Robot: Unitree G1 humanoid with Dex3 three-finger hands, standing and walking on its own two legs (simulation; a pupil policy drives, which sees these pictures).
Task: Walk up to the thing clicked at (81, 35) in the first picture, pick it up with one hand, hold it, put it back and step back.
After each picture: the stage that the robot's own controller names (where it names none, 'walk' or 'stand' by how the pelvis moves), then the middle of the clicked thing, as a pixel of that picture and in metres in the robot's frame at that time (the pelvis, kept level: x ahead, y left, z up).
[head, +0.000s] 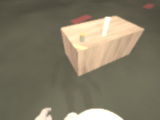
stand; (82, 37) +1.02 +0.17 -0.12
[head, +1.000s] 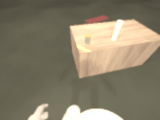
rise first; (87, 39) +0.94 +0.12 -0.10
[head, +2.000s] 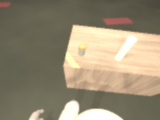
rise first; (81, 50) +0.63 +0.16 -0.09
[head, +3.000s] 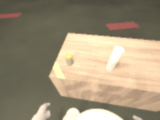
stand; (69, 59) +0.53 +0.23 -0.10
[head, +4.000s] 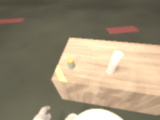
stand; (70, 63) +0.53 +0.22 -0.12
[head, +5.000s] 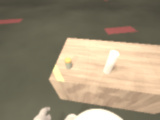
stand; (68, 63) +0.53 +0.24 -0.13
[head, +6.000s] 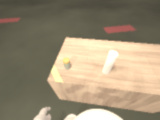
stand; (66, 63) +0.52 +0.26 -0.13
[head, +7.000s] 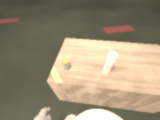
stand; (66, 64) +0.51 +0.26 -0.13
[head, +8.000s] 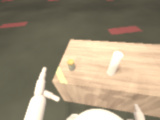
rise first; (71, 65) +0.51 +0.25 -0.12
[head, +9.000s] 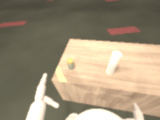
go down; (70, 64) +0.53 +0.25 -0.12
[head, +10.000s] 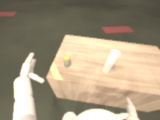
go down; (67, 61) +0.54 +0.23 -0.11
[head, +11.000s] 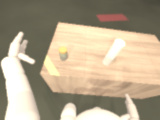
go down; (63, 54) +0.53 +0.22 -0.06
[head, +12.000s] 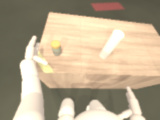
close in; (56, 48) +0.53 +0.24 -0.04
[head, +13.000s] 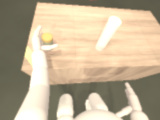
close; (48, 42) +0.55 +0.25 +0.00
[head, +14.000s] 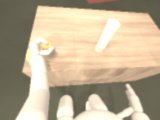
lift; (48, 49) +0.50 +0.24 -0.01
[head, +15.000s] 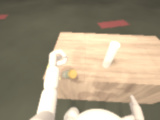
lift; (69, 74) +0.38 +0.17 -0.05
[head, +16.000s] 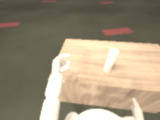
close; out of the picture +0.15 +0.03 -0.72
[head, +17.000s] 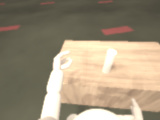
stand; out of the picture +0.13 -0.05 -0.73
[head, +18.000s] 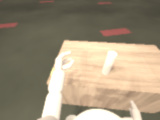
stand; out of the picture +0.12 -0.06 -0.73
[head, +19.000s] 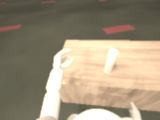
stand; out of the picture +0.13 -0.04 -0.74
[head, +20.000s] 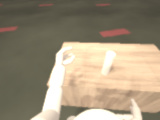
stand; out of the picture +0.13 -0.02 -0.74
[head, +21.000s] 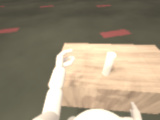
stand; out of the picture +0.13 -0.01 -0.74
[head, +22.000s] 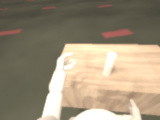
stand; out of the picture +0.13 +0.01 -0.74
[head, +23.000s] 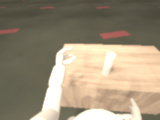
close; out of the picture +0.14 +0.02 -0.74
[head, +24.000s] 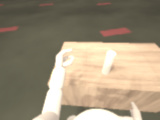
stand; out of the picture +0.13 +0.03 -0.74
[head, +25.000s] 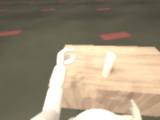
close; out of the picture +0.13 +0.03 -0.74
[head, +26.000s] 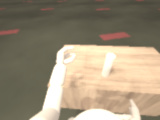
close; out of the picture +0.13 +0.03 -0.74
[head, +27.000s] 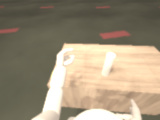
stand; out of the picture +0.13 +0.04 -0.74
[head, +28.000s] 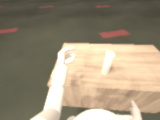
stand; out of the picture +0.14 +0.04 -0.74
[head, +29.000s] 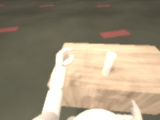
stand; out of the picture +0.13 +0.03 -0.74
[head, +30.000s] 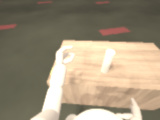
stand; out of the picture +0.15 +0.03 -0.74
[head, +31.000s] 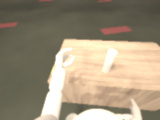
stand; out of the picture +0.14 +0.03 -0.73
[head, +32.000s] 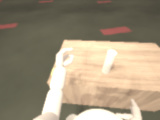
stand; out of the picture +0.14 +0.02 -0.73
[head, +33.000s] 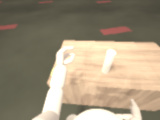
stand; out of the picture +0.14 +0.02 -0.74
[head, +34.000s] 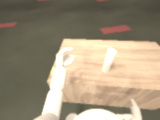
stand; out of the picture +0.14 +0.01 -0.73
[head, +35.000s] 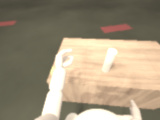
stand; out of the picture +0.13 +0.01 -0.73
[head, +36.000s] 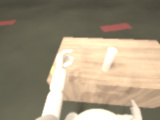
stand; out of the picture +0.14 +0.00 -0.73
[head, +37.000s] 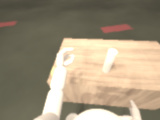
stand; out of the picture +0.13 -0.01 -0.73
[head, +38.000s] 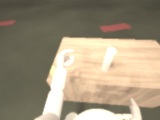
stand; out of the picture +0.14 -0.01 -0.73
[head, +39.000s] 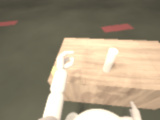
stand; out of the picture +0.13 -0.02 -0.73
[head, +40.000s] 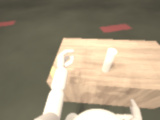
stand; out of the picture +0.13 -0.03 -0.73
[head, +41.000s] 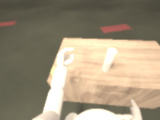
stand; out of the picture +0.14 -0.03 -0.73
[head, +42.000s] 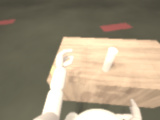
stand; out of the picture +0.13 -0.04 -0.73
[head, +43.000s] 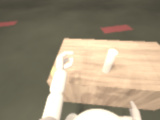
stand; out of the picture +0.13 -0.05 -0.74
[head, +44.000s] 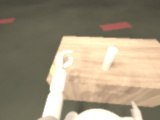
crouch; out of the picture +0.13 -0.05 -0.73
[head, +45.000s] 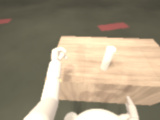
crouch; out of the picture +0.14 -0.06 -0.73
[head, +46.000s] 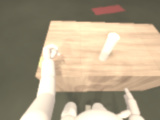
lower; (88, 110) +0.13 -0.09 -0.68
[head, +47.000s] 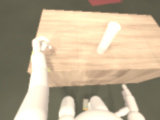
lower; (85, 104) +0.15 -0.09 -0.65
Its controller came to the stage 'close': yes
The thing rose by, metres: 0.01
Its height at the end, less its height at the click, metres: -0.62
